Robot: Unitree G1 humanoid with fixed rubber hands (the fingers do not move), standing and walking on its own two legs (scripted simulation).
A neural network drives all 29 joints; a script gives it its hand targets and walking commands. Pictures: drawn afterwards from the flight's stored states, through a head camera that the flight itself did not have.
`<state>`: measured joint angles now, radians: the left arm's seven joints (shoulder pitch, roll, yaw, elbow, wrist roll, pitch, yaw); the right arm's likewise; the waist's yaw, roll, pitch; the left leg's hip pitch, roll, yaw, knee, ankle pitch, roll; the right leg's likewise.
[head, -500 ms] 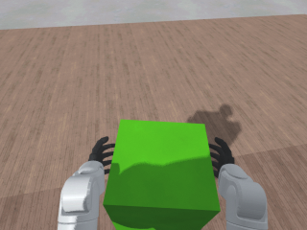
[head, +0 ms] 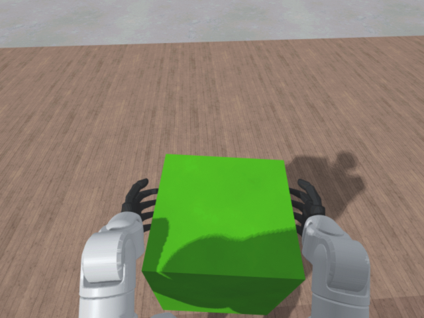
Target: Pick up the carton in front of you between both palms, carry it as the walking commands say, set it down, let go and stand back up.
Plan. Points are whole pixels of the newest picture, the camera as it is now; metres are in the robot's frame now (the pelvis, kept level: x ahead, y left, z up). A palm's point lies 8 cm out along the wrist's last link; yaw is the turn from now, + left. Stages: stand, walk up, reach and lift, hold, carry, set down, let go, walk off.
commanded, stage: carry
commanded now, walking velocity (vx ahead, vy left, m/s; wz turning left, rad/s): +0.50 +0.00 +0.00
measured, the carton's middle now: (219, 239) +0.27 +0.01 +0.00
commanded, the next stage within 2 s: none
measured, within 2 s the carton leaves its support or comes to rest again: neither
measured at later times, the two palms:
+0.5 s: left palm (165, 80) +0.70 +0.17 +0.06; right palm (275, 87) +0.67 -0.12 +0.07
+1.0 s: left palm (177, 35) +1.01 +0.19 +0.05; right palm (261, 34) +1.03 -0.11 +0.05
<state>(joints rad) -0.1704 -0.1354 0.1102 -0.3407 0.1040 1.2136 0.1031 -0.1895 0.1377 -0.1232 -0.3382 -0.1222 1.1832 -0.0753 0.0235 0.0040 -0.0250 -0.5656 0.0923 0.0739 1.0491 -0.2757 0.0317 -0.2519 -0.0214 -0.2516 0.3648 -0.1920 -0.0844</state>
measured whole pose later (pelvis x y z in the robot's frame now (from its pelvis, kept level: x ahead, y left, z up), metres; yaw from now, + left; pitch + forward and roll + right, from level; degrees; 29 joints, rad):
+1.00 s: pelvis +0.65 +0.02 -0.04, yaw -1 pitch +6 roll +1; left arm -0.61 -0.03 0.21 -0.01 0.04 1.19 0.15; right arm -0.63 0.06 -0.24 -0.03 -0.09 1.17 -0.12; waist 0.08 -0.01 0.06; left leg -0.67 0.03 0.01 1.02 -0.32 0.04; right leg -0.31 0.03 -0.12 0.51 -0.23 -0.13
